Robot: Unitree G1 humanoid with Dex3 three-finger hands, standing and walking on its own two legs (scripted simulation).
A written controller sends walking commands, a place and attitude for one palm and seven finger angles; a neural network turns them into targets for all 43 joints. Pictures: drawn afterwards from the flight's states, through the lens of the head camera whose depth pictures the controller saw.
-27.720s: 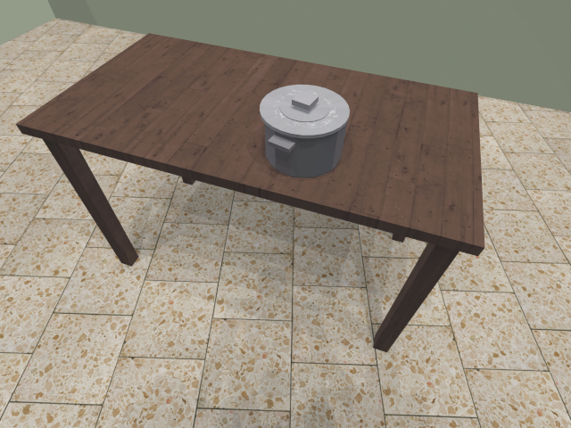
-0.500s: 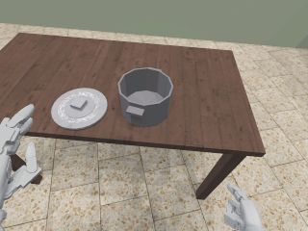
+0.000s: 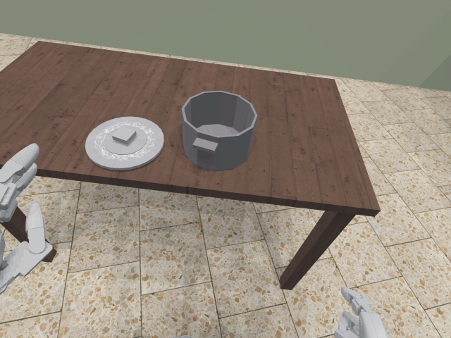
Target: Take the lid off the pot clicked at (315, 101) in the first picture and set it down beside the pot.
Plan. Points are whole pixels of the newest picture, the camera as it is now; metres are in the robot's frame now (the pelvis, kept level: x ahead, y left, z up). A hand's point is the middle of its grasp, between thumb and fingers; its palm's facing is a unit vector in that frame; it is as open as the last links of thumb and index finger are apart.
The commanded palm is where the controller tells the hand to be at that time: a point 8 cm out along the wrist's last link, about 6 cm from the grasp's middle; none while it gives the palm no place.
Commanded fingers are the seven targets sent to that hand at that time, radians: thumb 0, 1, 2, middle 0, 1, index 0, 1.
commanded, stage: step back with the hand held close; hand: left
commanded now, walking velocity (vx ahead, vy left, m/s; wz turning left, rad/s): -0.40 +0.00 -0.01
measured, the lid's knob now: (124, 135) +0.58 +0.28 -0.02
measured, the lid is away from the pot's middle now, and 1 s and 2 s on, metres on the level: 0.24 0.24 0.24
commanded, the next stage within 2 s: stop stepping back and stand still in 0.66 s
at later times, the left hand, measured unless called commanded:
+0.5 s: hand (19, 325) +0.11 +0.21 +0.18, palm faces +0.18 -0.86 -0.47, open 7.4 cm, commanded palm +0.06 +0.27 +0.19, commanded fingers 0.00 0.90 0.90 -0.20 -0.30 -0.20 -0.30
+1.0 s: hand out of the picture -0.03 +0.27 +0.20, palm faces +0.17 -0.80 -0.57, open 7.4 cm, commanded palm -0.05 +0.35 +0.19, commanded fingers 0.00 0.90 0.90 -0.20 -0.30 -0.20 -0.30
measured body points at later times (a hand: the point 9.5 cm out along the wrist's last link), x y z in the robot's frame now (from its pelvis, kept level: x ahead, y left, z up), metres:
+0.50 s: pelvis -0.08 +0.00 +0.00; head -0.07 +0.04 +0.45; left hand +0.09 +0.25 +0.21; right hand +0.08 -0.25 -0.06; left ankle +0.07 +0.05 -0.72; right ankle -0.13 -0.14 -0.72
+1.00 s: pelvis -0.20 +0.07 -0.02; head -0.17 +0.13 +0.42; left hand -0.04 +0.32 +0.23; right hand -0.04 -0.15 -0.09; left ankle -0.09 +0.11 -0.67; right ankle -0.31 -0.02 -0.73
